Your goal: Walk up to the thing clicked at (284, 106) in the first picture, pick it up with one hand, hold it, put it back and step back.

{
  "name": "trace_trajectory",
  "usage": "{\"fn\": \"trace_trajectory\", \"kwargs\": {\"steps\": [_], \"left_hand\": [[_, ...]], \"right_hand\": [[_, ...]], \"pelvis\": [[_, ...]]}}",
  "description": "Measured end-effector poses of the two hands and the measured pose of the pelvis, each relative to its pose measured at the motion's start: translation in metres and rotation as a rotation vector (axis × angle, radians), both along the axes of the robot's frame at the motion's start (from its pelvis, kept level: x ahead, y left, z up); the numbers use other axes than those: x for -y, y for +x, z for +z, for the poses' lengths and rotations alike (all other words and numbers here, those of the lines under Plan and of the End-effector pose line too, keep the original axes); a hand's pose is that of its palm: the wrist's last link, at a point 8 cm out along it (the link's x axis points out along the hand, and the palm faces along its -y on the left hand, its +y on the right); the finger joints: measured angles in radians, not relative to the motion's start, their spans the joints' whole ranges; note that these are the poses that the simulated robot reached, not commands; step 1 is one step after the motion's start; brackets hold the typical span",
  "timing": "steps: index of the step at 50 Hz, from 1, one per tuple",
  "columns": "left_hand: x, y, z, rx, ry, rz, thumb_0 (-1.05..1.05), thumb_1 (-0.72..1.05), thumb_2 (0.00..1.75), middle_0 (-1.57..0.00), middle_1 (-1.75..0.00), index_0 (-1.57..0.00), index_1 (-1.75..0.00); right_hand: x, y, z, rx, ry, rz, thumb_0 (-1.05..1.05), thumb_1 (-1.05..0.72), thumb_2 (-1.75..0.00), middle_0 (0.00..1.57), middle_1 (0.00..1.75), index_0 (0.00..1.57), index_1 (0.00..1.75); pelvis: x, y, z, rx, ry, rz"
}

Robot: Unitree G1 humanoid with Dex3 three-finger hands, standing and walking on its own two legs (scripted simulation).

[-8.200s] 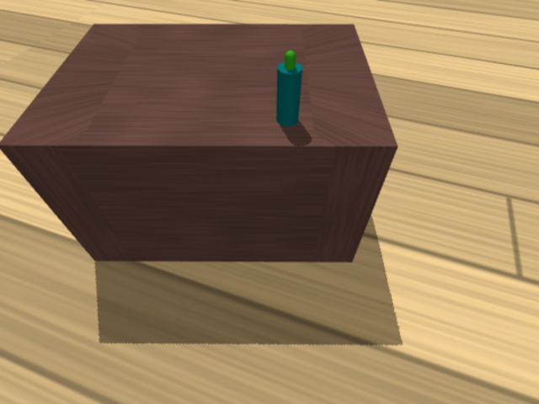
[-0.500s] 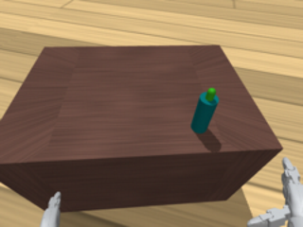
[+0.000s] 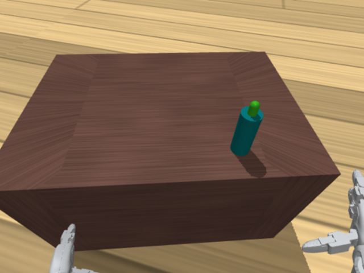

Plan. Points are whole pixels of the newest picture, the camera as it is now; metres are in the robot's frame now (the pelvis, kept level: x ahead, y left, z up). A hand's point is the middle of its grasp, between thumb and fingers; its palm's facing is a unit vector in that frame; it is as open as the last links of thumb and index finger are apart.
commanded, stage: go down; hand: right
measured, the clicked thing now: (246, 127) +0.51 -0.20 -0.02
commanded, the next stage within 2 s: none
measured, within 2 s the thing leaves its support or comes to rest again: neither
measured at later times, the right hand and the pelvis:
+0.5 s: hand (329, 164) +0.33 -0.34 +0.04, palm faces +0.16 +0.99 -0.04, open 17.4 cm; pelvis -0.01 -0.02 -0.02, yaw +2 degrees
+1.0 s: hand (333, 148) +0.36 -0.36 +0.06, palm faces +0.13 +0.99 +0.03, open 17.3 cm; pelvis +0.00 -0.02 -0.03, yaw +1 degrees
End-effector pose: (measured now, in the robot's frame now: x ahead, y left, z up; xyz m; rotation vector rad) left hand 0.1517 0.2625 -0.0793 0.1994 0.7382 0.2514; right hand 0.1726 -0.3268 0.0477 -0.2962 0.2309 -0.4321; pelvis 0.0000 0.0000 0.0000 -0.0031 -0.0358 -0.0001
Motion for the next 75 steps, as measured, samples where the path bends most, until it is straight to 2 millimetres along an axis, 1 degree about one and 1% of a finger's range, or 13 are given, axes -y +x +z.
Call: {"fn": "trace_trajectory", "kwargs": {"steps": [4,12,15,19,23,26,32,38,46,51,59,66,75], "left_hand": [[-0.004,0.001,0.004,0.005,0.031,-0.001,-0.01,-0.52,0.04,-0.06,-0.05,-0.06,-0.05],[0.003,-0.009,-0.003,-0.007,0.045,0.019,-0.01,-0.51,0.03,-0.06,-0.05,-0.07,-0.04],[0.005,-0.017,-0.004,-0.007,0.051,0.036,-0.01,-0.51,0.03,-0.06,-0.05,-0.07,-0.04],[0.006,-0.027,-0.008,-0.024,0.067,0.045,-0.01,-0.52,0.03,-0.06,-0.05,-0.07,-0.05],[0.008,-0.034,-0.013,-0.047,0.084,0.041,-0.01,-0.52,0.03,-0.06,-0.05,-0.07,-0.05],[0.011,-0.034,-0.015,-0.056,0.089,0.03,-0.01,-0.52,0.04,-0.06,-0.06,-0.07,-0.05],[0.022,-0.02,-0.008,-0.004,0.098,-0.002,-0.01,-0.52,0.04,-0.06,-0.06,-0.07,-0.05],[0.022,-0.01,0.001,0.052,0.117,-0.01,-0.01,-0.52,0.04,-0.06,-0.06,-0.07,-0.05],[0.021,-0.019,-0.01,0.021,0.112,-0.014,-0.01,-0.53,0.05,-0.06,-0.06,-0.07,-0.06],[0.015,-0.023,-0.008,0.029,0.137,-0.008,-0.01,-0.53,0.05,-0.06,-0.06,-0.07,-0.06],[0.015,-0.027,-0.009,0.022,0.152,-0.021,-0.01,-0.53,0.06,-0.06,-0.06,-0.06,-0.05],[0.018,-0.023,-0.006,0.04,0.167,-0.038,-0.01,-0.53,0.06,-0.06,-0.06,-0.06,-0.05],[0.024,-0.021,-0.008,0.037,0.168,-0.043,-0.01,-0.53,0.06,-0.06,-0.06,-0.06,-0.05]], "right_hand": [[0.013,0.025,0.005,0.058,0.043,0.027,-0.02,0.51,-0.05,0.05,0.05,0.06,0.05],[0.036,0.086,0.012,0.106,0.152,0.168,-0.02,0.52,-0.04,0.06,0.05,0.06,0.05],[0.043,0.103,0.011,0.119,0.199,0.202,-0.01,0.51,-0.03,0.06,0.05,0.06,0.05],[0.051,0.117,0.006,0.128,0.24,0.234,-0.01,0.51,-0.04,0.06,0.05,0.06,0.05],[0.057,0.125,0.001,0.141,0.256,0.255,-0.01,0.51,-0.04,0.05,0.05,0.06,0.05],[0.06,0.127,-0.002,0.147,0.265,0.262,-0.02,0.51,-0.04,0.05,0.05,0.05,0.05],[0.065,0.131,-0.003,0.16,0.281,0.264,-0.02,0.48,-0.05,0.05,0.04,0.05,0.05],[0.07,0.138,0.003,0.188,0.287,0.275,-0.02,0.46,-0.05,0.06,0.04,0.06,0.04],[0.077,0.151,0.006,0.214,0.301,0.296,-0.01,0.48,-0.04,0.06,0.04,0.06,0.04],[0.079,0.165,0.009,0.219,0.317,0.291,-0.02,0.5,-0.04,0.06,0.04,0.06,0.04],[0.087,0.179,0.01,0.204,0.309,0.295,-0.02,0.52,-0.04,0.06,0.04,0.06,0.04],[0.096,0.187,0.011,0.211,0.311,0.289,-0.02,0.54,-0.04,0.06,0.04,0.06,0.04],[0.1,0.198,0.008,0.192,0.317,0.303,-0.02,0.54,-0.04,0.06,0.04,0.06,0.04]], "pelvis": [[-0.002,-0.002,-0.001,-0.016,0.002,-0.004],[0.001,-0.005,-0.008,-0.07,0.005,0.004],[0.005,-0.005,-0.011,-0.088,0.007,0.01],[0.009,-0.005,-0.016,-0.115,0.012,0.02],[0.013,-0.006,-0.02,-0.139,0.018,0.027],[0.016,-0.005,-0.022,-0.152,0.022,0.03],[0.018,-0.002,-0.023,-0.162,0.029,0.026],[0.018,0.002,-0.024,-0.169,0.032,0.022],[0.018,0.0,-0.031,-0.203,0.038,0.019],[0.017,-0.002,-0.034,-0.217,0.037,0.021],[0.016,-0.003,-0.039,-0.247,0.041,0.024],[0.019,-0.002,-0.042,-0.266,0.046,0.024],[0.024,0.0,-0.046,-0.286,0.056,0.023]]}}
